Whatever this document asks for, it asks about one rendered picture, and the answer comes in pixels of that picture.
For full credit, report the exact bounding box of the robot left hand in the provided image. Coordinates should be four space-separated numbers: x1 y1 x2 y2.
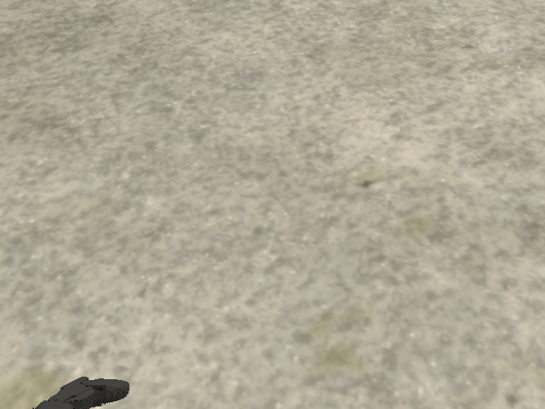
32 377 129 409

